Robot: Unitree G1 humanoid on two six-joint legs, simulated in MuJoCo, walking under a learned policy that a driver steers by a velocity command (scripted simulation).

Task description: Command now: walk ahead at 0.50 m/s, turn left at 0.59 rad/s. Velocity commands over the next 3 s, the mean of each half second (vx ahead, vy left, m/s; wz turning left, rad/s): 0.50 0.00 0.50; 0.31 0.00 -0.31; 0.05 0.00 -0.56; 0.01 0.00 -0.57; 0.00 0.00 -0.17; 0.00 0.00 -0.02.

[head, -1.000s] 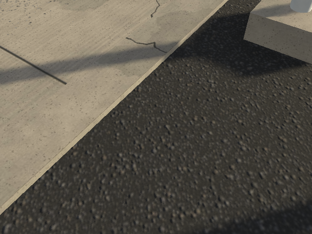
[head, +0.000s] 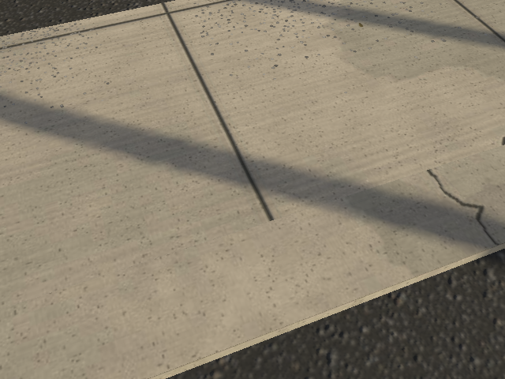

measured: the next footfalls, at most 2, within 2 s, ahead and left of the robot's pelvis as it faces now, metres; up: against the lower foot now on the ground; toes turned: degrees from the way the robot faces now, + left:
left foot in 0.18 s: +0.27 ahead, +0.14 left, +0.00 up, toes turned +9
right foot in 0.66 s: +0.62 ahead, -0.01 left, +0.05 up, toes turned +8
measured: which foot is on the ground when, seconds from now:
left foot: up 0.00-0.16, down 0.18-0.76, up 0.78-1.00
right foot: down 0.00-0.20, up 0.22-0.64, down 0.66-1.00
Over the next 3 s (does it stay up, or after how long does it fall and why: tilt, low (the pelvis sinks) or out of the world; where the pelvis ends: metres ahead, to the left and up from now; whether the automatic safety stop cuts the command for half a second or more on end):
stays up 0.57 0.05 0.01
